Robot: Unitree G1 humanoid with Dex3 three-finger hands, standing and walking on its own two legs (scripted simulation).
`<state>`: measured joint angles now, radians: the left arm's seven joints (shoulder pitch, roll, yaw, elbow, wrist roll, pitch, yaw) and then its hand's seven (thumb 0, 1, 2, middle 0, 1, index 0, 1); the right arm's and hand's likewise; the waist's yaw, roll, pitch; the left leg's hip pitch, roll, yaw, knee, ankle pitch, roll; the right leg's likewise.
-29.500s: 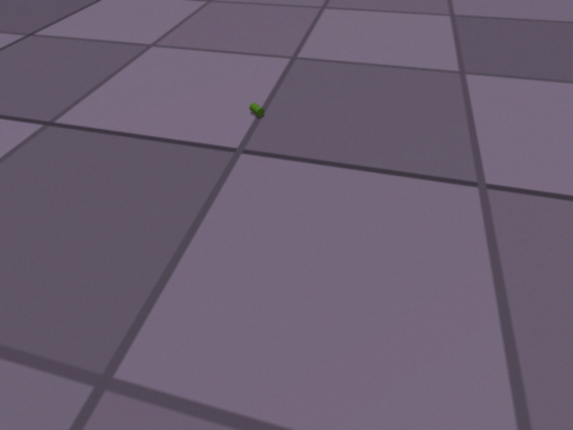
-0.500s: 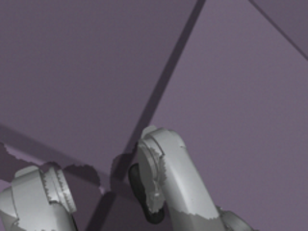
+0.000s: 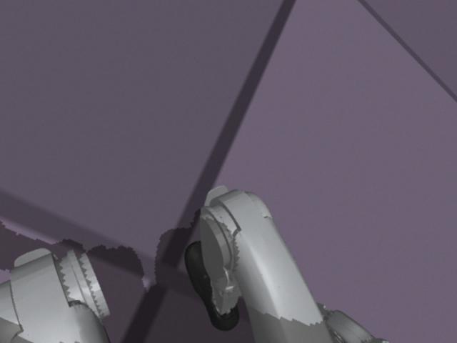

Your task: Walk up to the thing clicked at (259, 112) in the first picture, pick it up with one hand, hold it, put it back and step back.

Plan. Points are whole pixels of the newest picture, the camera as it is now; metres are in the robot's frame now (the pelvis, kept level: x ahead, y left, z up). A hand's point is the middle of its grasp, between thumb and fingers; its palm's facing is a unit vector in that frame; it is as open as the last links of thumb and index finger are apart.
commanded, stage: open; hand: left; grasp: from above
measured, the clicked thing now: out of the picture +0.44 +0.34 -0.27
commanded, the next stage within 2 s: withdraw in 0.50 s
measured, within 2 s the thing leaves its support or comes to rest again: neither
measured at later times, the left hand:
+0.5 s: hand out of the picture +0.43 +0.34 -0.23, palm faces -0.43 -0.15 -0.89, open 13.1 cm
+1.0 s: hand out of the picture +0.45 +0.35 -0.14, palm faces -0.29 -0.08 -0.95, open 13.6 cm
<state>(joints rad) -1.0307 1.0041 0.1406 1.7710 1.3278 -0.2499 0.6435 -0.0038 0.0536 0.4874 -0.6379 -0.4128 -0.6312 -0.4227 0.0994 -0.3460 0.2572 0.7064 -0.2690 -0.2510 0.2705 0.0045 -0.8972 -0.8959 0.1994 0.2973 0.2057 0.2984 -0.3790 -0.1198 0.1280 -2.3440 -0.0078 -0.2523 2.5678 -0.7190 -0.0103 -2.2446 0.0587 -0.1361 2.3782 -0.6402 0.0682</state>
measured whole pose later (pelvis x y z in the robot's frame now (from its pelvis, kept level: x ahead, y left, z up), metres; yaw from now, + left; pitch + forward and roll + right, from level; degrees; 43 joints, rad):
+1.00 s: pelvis +0.01 +0.00 +0.02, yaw +3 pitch +33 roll -12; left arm -0.88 0.81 0.11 1.35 1.22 -0.13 0.49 0.00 -0.43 0.93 -0.16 -0.93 -0.16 -0.93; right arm 0.17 -0.30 0.12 0.75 -0.17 -0.16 0.28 0.01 -0.91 -0.90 0.20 0.30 0.21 0.30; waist -0.27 -0.02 -0.05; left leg -2.34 -0.01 -0.20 2.48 -0.73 -0.01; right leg -2.26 0.03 -0.10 2.33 -0.67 0.05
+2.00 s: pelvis +0.01 +0.00 +0.09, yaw +7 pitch +36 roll -8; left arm -0.66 0.61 0.09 0.98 0.86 -0.02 0.19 0.00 0.25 0.85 -0.23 -0.48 -0.22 -0.49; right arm 0.21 -0.25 0.02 0.69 -0.05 -0.02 0.17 0.01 -0.90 -0.89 0.20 0.30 0.21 0.30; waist -0.17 0.06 -0.16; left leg -2.16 0.00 -0.11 2.23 -0.70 0.00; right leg -2.11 0.01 -0.03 2.14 -0.67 0.06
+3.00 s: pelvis +0.08 +0.01 +0.41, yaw +14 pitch +12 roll -3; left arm 0.51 0.22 0.04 -0.14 -0.07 0.46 0.06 0.01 0.90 0.90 -0.20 -0.30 -0.20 -0.30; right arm 0.32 -0.22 0.03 0.51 0.03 -0.19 -0.19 0.02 -0.90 -0.90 0.20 0.30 0.21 0.30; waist -0.07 0.05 -0.20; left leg -0.74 0.03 -0.07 1.04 -0.50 -0.01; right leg -0.70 0.00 -0.04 0.96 -0.47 0.02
